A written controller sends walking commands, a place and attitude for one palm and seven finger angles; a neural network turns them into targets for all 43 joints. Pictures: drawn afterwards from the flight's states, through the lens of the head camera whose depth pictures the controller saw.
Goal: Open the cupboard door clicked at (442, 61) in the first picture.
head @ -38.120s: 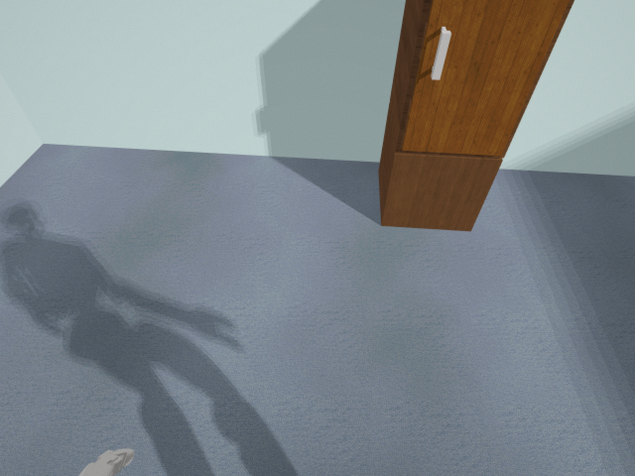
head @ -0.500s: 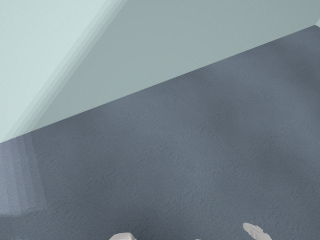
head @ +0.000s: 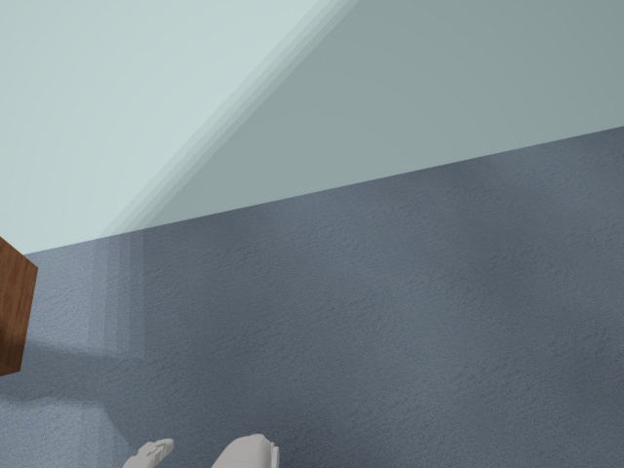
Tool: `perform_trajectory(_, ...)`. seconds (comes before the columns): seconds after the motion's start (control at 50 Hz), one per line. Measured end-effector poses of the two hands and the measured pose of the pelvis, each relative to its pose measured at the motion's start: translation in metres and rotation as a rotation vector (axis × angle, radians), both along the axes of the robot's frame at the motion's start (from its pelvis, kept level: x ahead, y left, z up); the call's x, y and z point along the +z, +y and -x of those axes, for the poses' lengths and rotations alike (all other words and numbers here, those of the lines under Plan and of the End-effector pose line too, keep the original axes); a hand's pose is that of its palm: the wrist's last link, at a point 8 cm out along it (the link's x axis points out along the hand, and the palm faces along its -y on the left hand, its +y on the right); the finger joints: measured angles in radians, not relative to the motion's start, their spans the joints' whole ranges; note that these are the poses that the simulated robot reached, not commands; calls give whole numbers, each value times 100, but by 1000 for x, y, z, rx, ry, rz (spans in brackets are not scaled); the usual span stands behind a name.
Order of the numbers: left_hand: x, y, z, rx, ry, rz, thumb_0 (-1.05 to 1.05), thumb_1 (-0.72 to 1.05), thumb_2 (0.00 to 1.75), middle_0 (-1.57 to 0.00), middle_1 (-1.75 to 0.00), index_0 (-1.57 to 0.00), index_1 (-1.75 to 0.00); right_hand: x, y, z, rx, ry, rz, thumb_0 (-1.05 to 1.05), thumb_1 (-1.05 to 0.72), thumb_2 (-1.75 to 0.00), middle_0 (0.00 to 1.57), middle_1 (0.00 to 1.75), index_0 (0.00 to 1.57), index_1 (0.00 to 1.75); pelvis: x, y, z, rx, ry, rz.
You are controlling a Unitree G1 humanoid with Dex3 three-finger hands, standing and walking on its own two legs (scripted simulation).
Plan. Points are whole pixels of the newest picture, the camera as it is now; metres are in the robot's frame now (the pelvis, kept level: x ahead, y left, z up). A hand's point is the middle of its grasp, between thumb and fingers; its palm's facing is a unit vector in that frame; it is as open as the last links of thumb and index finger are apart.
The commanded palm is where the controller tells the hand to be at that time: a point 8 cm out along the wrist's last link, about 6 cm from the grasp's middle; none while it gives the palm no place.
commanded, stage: turn to face it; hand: left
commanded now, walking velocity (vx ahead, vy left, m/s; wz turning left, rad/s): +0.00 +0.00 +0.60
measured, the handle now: out of the picture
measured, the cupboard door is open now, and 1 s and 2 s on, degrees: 52 52 52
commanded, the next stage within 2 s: take the last steps up to it in 1.84 s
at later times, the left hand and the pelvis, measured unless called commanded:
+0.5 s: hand out of the picture +0.07 +0.23 -0.16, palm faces +0.29 -0.91 -0.29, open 7.4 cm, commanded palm none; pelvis +0.01 -0.02 -0.01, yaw +18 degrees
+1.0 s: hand out of the picture -0.05 +0.22 -0.18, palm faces +0.59 -0.77 -0.24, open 7.4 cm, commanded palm none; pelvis +0.02 +0.00 -0.01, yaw +37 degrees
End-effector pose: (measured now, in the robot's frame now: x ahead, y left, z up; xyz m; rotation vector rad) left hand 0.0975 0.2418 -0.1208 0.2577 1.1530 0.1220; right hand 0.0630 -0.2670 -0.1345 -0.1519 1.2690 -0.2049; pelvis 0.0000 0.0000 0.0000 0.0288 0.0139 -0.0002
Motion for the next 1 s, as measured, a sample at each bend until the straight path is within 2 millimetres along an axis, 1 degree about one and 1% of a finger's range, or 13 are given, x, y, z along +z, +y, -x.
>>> perform_trajectory(0.08,-13,3,22,66,24,43,1,91,90,-20,-30,-20,-30,6,10,-28,85,-12,18,1,-91,-90,20,30,19,30,-2,5,-3,59,1,-1)
perform_trajectory(0.18,-39,27,51,172,73,67,1,90,90,-20,-30,-20,-30,4,31,-66,196,-73,57,1,-90,-90,20,30,20,30,-18,18,-5,132,6,19)
perform_trajectory(0.24,-37,39,59,218,93,49,1,91,90,-20,-30,-20,-30,10,40,-73,241,-83,67,1,-90,-90,20,30,20,30,-13,17,-5,162,7,30)
perform_trajectory(0.34,-19,46,57,270,43,28,1,91,90,-20,-30,-20,-29,14,44,-75,287,-56,59,1,-90,-90,20,30,20,30,-3,12,-5,215,5,46)
perform_trajectory(0.44,-4,40,50,305,-20,-5,1,91,90,-20,-30,-20,-29,5,36,-79,321,-26,30,1,-90,-90,20,30,20,30,-3,-2,-8,272,3,48)
perform_trajectory(0.5,-2,31,51,327,-61,-36,1,91,90,-20,-30,-20,-29,-8,25,-88,337,-17,7,1,-90,-90,20,30,20,30,-10,-16,-13,309,10,29)
perform_trajectory(0.56,2,18,64,357,-56,-50,1,91,90,-20,-30,-20,-29,-13,19,-101,364,-11,0,1,-90,-90,20,30,20,30,-10,-23,-13,352,-4,27)
perform_trajectory(0.64,3,1,87,420,-14,-22,1,91,90,-20,-30,-20,-29,-4,23,-120,412,-9,-1,1,-90,-90,20,30,20,30,-3,-25,-18,411,-8,14)
perform_trajectory(0.7,-3,-9,103,468,9,12,1,91,90,-20,-30,-20,-29,4,33,-136,463,-17,4,1,-91,-90,20,30,20,30,0,-24,-21,454,-5,0)
perform_trajectory(0.76,-14,-13,123,522,24,47,1,91,90,-20,-30,-20,-30,8,52,-155,534,-36,16,1,-91,-90,20,30,19,30,-2,-19,-20,497,-5,0)
perform_trajectory(0.86,-40,-5,163,625,78,85,1,90,90,-20,-30,-20,-30,7,91,-182,647,-117,38,1,-91,-90,20,30,20,30,-18,-4,-16,569,-3,18)
perform_trajectory(0.92,-39,2,176,669,105,75,1,91,90,-20,-30,-20,-30,13,104,-185,692,-128,45,1,-90,-90,20,30,20,30,-14,-3,-15,596,-2,29)
perform_trajectory(1.0,-25,11,177,709,75,50,1,91,90,-20,-30,-20,-29,16,111,-182,730,-102,45,1,-90,-90,20,30,20,30,-5,-5,-16,640,0,42)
